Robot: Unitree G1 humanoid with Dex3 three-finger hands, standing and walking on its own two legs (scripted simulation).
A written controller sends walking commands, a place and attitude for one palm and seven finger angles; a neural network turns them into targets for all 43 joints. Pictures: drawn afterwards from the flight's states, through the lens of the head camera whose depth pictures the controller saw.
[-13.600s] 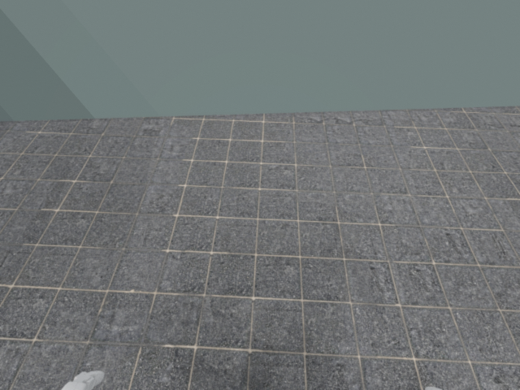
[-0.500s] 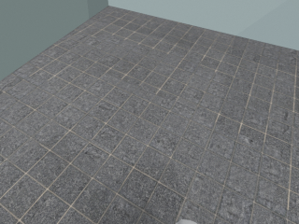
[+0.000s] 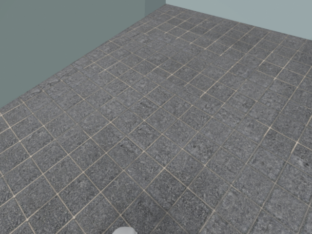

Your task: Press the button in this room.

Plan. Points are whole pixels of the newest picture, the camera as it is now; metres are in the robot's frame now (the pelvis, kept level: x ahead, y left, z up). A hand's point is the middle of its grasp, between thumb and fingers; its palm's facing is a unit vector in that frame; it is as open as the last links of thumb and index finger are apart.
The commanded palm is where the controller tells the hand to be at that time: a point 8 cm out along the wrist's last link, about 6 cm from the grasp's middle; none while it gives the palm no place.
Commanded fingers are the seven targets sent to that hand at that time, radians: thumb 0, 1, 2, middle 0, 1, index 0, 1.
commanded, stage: turn or walk to find it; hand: left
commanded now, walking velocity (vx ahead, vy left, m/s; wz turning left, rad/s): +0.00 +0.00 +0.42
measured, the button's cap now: out of the picture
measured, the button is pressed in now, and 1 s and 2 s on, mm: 0 0 0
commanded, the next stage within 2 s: none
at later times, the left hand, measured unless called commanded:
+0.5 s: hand out of the picture +0.02 +0.24 -0.16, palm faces +0.23 -0.93 -0.27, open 7.4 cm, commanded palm none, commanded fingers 0.00 0.90 0.90 -0.20 -0.30 -0.20 -0.30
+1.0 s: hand out of the picture -0.12 +0.22 -0.19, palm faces +0.47 -0.85 -0.23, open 7.4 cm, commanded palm none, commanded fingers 0.00 0.90 0.90 -0.20 -0.30 -0.20 -0.30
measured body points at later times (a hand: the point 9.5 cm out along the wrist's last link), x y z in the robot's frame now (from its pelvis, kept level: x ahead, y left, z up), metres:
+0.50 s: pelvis -0.02 +0.02 -0.01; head +0.00 +0.01 +0.44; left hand +0.01 +0.29 -0.14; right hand +0.11 -0.20 -0.16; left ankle -0.03 +0.15 -0.74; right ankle +0.01 -0.10 -0.73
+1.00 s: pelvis -0.06 +0.02 -0.02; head -0.04 +0.05 +0.43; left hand -0.14 +0.26 -0.17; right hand +0.11 -0.19 -0.16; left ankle -0.12 +0.12 -0.74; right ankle +0.01 -0.10 -0.74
